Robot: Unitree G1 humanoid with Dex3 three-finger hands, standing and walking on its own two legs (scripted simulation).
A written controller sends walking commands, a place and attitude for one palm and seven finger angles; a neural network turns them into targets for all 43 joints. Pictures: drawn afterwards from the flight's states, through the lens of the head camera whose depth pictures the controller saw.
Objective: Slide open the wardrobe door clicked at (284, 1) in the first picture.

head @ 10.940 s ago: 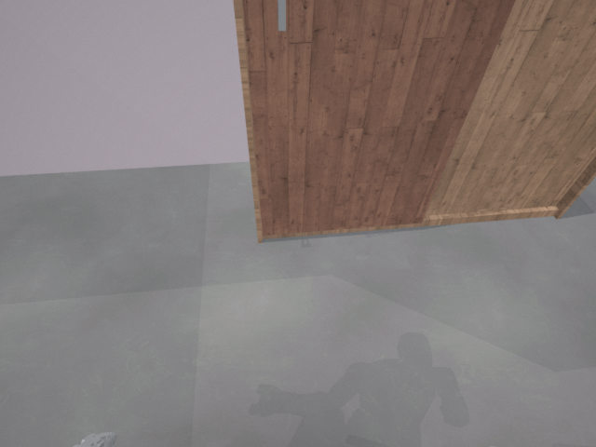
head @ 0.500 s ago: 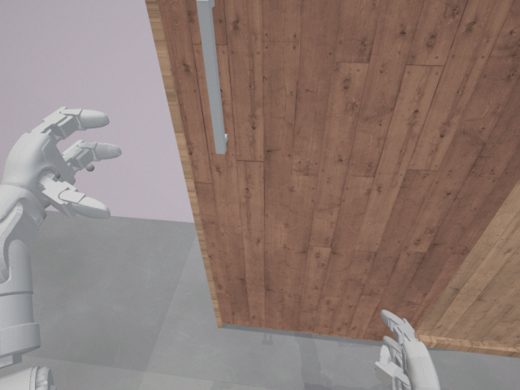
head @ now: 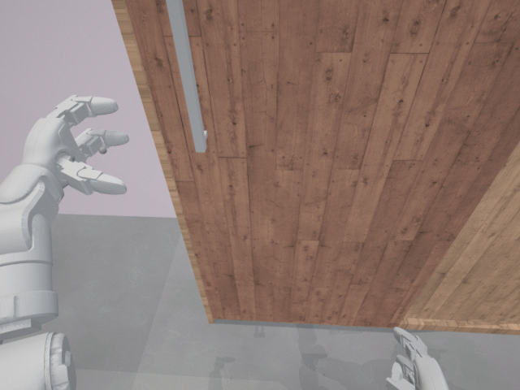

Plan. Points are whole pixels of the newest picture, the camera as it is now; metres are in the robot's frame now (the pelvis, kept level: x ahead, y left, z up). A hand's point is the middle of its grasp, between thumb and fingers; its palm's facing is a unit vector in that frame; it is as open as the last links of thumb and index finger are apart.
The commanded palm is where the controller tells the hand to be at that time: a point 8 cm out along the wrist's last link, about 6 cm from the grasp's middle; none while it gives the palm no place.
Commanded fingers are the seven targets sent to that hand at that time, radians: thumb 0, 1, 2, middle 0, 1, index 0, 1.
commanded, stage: move the hooked fingers beside the handle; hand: left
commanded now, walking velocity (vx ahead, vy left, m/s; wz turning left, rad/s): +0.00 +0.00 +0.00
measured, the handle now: (191, 78) +0.53 +0.18 +0.25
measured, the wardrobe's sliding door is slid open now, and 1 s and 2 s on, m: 0.00 0.00 0.00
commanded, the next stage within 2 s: feel for the door with the fingertips in 1.74 s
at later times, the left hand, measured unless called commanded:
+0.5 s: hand (129, 128) +0.40 +0.25 +0.23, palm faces +0.08 -1.00 -0.02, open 14.0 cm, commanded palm +0.38 +0.29 +0.23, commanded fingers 0.00 -0.50 0.30 -0.30 -1.20 -0.30 -1.20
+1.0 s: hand (141, 112) +0.44 +0.24 +0.23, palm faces +0.08 -1.00 -0.01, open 14.0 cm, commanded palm +0.42 +0.29 +0.22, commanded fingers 0.00 -0.50 0.30 -0.30 -1.20 -0.30 -1.20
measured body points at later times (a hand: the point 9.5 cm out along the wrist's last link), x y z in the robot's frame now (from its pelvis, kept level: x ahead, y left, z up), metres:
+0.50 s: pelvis +0.01 +0.00 +0.00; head +0.00 -0.01 +0.45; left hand +0.39 +0.30 +0.23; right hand +0.17 -0.24 -0.09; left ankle -0.02 +0.13 -0.74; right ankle +0.03 -0.12 -0.74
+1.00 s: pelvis +0.00 +0.01 +0.00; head +0.01 +0.00 +0.45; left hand +0.43 +0.30 +0.24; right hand +0.11 -0.26 -0.10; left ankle -0.02 +0.13 -0.74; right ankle +0.03 -0.12 -0.74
